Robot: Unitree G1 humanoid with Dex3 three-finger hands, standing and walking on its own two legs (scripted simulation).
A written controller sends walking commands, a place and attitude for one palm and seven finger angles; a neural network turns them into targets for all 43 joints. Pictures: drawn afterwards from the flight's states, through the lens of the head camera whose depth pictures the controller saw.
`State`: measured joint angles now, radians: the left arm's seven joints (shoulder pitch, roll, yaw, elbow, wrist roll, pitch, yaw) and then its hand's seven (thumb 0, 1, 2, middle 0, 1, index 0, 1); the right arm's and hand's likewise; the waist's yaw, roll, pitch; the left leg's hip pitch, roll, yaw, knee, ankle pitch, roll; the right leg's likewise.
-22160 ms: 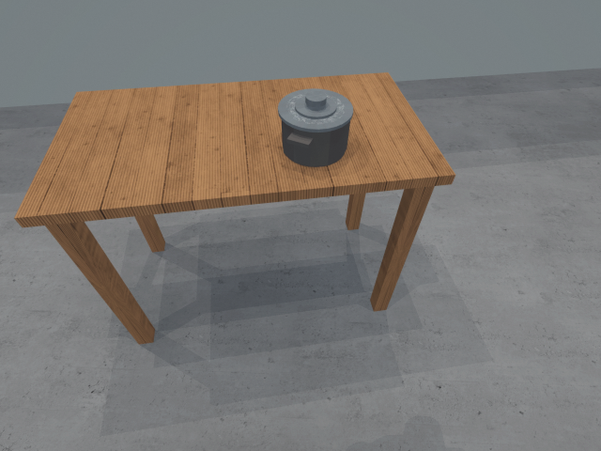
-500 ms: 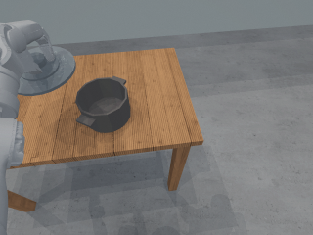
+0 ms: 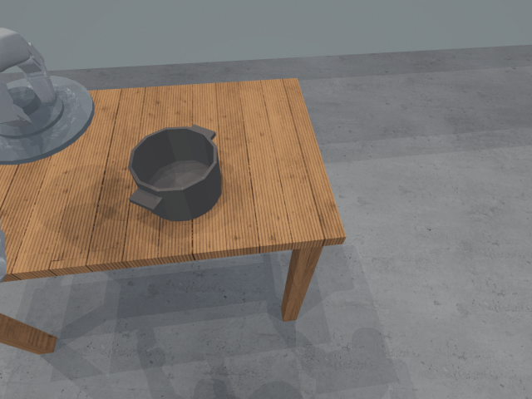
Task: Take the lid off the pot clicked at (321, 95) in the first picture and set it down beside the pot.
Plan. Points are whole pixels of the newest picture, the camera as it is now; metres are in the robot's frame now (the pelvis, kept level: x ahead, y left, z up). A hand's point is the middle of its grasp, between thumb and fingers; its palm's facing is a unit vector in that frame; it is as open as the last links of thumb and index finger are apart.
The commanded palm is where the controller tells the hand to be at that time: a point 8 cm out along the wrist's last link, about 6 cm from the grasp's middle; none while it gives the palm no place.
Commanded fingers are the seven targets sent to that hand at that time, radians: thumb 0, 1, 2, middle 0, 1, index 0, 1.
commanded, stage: move the lid sideways beside the pot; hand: left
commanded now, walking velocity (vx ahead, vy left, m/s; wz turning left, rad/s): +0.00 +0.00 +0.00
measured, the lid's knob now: (19, 102) +0.50 +0.32 +0.17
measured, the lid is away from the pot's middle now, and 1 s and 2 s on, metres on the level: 0.18 0.24 0.23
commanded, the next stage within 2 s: lower the lid onto the table in 0.46 s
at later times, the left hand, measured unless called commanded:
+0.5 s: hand out of the picture +0.47 +0.35 +0.19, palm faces -0.38 -0.09 -0.92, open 7.4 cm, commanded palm +0.51 +0.36 +0.27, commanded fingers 0.00 0.64 0.97 -0.80 -1.09 -0.86 -1.13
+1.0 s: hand out of the picture +0.46 +0.36 +0.16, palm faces -0.43 -0.11 -0.90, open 7.4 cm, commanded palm +0.51 +0.37 +0.24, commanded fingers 0.00 0.64 0.97 -0.80 -1.09 -0.86 -1.13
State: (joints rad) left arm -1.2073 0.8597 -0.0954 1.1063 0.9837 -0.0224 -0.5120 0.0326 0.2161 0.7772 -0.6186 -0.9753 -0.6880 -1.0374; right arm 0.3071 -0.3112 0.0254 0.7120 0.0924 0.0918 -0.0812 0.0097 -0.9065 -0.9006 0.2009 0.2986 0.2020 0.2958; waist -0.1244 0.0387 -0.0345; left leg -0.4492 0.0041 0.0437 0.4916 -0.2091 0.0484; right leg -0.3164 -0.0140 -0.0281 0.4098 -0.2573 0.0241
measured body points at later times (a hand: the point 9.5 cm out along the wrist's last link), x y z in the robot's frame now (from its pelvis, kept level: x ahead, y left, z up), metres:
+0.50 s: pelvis +0.00 +0.01 +0.00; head +0.09 +0.01 +0.44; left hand +0.49 +0.35 +0.24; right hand +0.03 -0.28 -0.13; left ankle +0.02 +0.09 -0.74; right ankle -0.04 -0.14 -0.74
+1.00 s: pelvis +0.00 +0.01 -0.01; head +0.09 +0.03 +0.43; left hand +0.48 +0.37 +0.21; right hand +0.01 -0.27 -0.12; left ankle +0.02 +0.09 -0.74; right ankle -0.04 -0.14 -0.74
